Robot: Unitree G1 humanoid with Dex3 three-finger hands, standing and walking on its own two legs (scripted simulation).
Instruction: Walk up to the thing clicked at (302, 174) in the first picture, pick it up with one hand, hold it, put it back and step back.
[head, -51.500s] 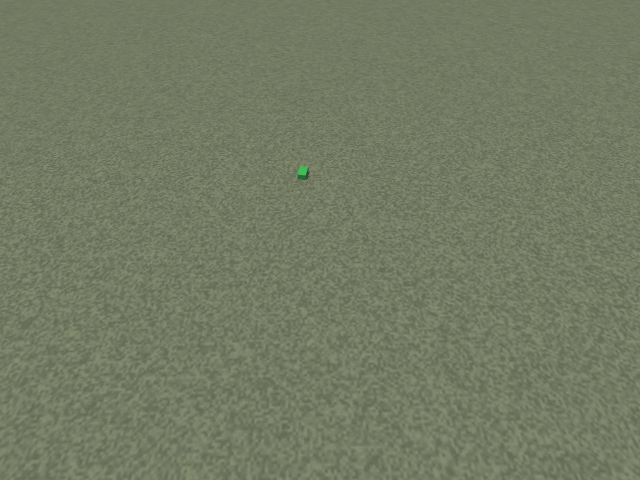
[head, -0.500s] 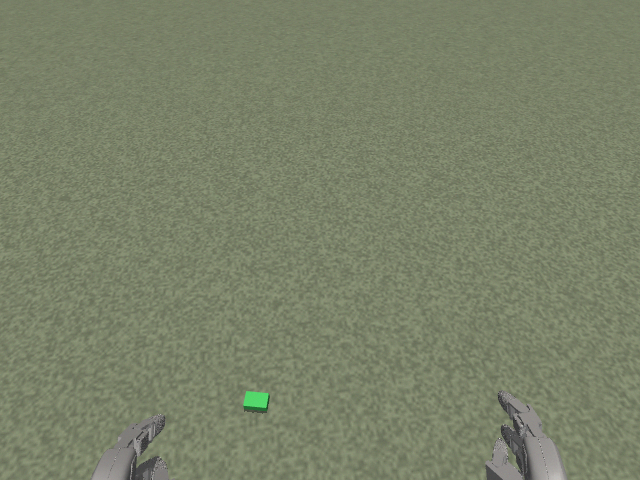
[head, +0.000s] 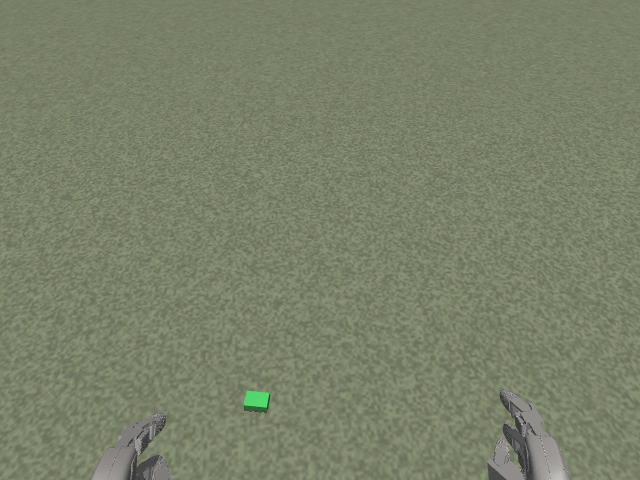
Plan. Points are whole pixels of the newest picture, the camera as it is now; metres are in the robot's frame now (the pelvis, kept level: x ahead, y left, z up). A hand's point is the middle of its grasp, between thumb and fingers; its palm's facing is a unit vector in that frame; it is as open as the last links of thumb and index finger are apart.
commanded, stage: home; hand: left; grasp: from above
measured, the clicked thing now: (257, 400) +0.49 +0.18 -0.70
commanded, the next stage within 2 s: stand in 0.66 s
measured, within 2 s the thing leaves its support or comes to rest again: neither
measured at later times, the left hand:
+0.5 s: hand out of the picture +0.16 +0.18 -0.04, palm faces +0.04 -0.98 -0.21, open 7.4 cm
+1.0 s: hand out of the picture +0.12 +0.23 -0.10, palm faces +0.03 -0.94 -0.34, open 7.4 cm
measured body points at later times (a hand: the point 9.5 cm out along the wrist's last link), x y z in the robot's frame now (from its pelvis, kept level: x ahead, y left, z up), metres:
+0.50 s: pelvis +0.00 +0.00 +0.00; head +0.01 +0.00 +0.45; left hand +0.15 +0.23 -0.03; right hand +0.16 -0.25 -0.06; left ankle +0.00 +0.13 -0.68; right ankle +0.01 -0.14 -0.68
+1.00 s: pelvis -0.01 +0.00 +0.03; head +0.01 +0.01 +0.47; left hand +0.12 +0.28 -0.08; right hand +0.12 -0.27 -0.09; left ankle +0.00 +0.13 -0.68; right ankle +0.01 -0.13 -0.68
